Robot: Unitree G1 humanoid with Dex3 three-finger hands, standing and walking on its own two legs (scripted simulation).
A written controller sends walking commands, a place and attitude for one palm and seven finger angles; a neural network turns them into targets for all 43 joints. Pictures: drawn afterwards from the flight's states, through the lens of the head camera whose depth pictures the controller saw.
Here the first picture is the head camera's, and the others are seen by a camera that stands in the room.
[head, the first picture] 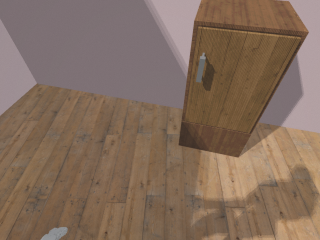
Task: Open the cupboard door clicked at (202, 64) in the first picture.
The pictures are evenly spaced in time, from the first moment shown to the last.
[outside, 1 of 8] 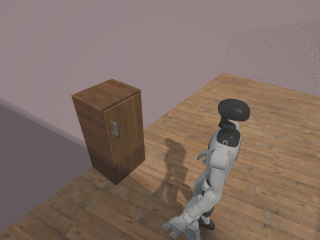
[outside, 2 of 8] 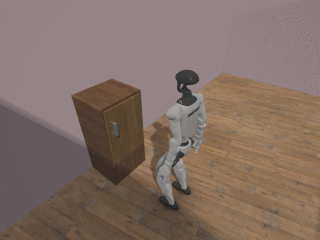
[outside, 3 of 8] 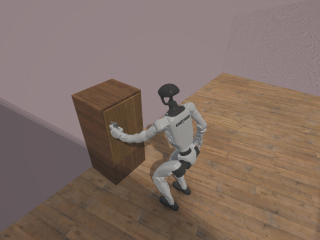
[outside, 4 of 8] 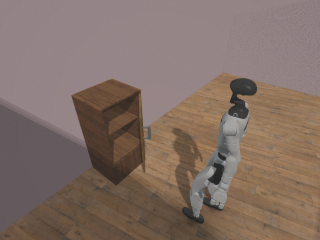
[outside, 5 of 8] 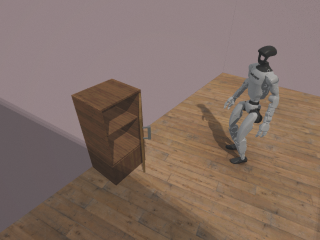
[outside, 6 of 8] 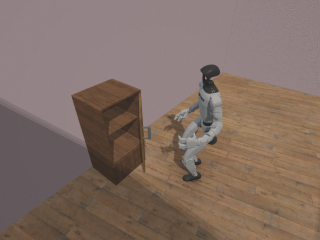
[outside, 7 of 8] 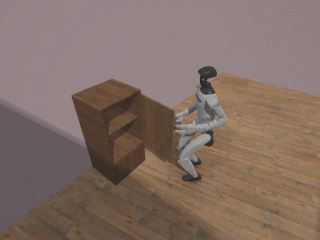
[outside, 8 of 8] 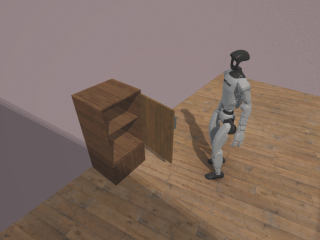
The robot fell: no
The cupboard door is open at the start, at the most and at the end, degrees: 0 85 83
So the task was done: yes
